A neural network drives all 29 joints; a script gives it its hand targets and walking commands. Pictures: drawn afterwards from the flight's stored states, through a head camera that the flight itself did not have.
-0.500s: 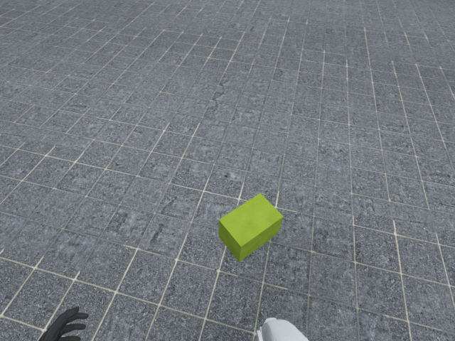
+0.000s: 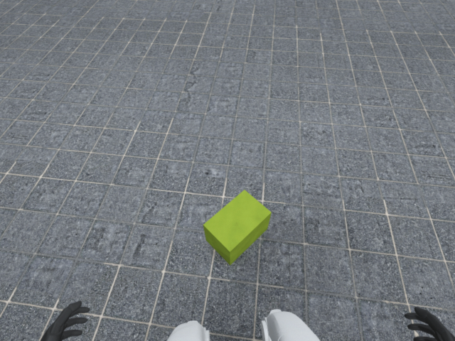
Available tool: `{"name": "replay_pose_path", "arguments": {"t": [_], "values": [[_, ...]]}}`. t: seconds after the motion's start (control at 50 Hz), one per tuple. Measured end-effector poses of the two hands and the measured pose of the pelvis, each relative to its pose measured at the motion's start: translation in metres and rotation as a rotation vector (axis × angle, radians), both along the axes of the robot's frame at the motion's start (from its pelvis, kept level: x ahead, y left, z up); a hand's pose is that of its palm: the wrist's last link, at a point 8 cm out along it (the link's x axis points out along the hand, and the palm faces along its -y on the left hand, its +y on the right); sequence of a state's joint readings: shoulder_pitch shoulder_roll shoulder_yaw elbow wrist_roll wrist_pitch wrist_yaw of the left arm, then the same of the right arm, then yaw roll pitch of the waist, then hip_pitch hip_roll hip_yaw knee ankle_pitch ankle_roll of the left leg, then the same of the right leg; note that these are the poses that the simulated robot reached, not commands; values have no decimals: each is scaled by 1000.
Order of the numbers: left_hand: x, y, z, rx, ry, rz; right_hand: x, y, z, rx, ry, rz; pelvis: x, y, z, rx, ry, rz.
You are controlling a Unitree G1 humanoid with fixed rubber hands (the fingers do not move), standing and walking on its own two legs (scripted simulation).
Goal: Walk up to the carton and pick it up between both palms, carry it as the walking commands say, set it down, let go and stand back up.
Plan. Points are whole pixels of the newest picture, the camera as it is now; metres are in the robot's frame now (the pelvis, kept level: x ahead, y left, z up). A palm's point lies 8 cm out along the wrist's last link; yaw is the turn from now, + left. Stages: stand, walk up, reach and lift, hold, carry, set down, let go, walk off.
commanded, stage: walk up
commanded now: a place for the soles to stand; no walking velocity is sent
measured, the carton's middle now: (237, 227) +0.60 -0.01 -0.65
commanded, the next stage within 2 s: none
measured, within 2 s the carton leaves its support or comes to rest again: neither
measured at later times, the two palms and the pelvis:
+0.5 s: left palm (55, 336) +0.14 +0.31 -0.06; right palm out of the picture +0.07 -0.33 -0.06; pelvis -0.02 +0.01 +0.02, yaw -5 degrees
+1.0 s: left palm out of the picture +0.10 +0.43 -0.01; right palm out of the picture +0.08 -0.32 -0.04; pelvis +0.00 +0.07 +0.03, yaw -12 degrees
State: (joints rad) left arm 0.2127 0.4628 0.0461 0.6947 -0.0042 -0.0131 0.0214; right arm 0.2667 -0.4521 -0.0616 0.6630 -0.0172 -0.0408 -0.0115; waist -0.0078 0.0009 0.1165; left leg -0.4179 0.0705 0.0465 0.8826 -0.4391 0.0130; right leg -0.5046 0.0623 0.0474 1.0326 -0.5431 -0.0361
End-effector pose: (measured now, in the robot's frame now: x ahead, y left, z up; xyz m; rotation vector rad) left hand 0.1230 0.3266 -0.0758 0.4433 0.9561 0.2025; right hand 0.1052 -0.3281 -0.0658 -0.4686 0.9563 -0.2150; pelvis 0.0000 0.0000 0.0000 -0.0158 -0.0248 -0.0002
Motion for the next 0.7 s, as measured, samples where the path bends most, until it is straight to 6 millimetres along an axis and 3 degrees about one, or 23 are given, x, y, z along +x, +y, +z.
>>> {"name": "replay_pose_path", "arguments": {"t": [0.18, 0.48, 0.7], "values": [[4, -8, 3, 23, 7, -58, 6, -13, -1, 14, -36, -59, -1, -5, 0, 11, 4, -39], [18, -13, 19, -20, 12, -78, -30, 0, 2, 64, 19, -121, -15, 5, 21, 25, -6, -79], [9, -12, 19, -38, 77, -75, -52, 0, 5, 73, 76, -176, -19, 10, 32, 29, -4, -103]]}}
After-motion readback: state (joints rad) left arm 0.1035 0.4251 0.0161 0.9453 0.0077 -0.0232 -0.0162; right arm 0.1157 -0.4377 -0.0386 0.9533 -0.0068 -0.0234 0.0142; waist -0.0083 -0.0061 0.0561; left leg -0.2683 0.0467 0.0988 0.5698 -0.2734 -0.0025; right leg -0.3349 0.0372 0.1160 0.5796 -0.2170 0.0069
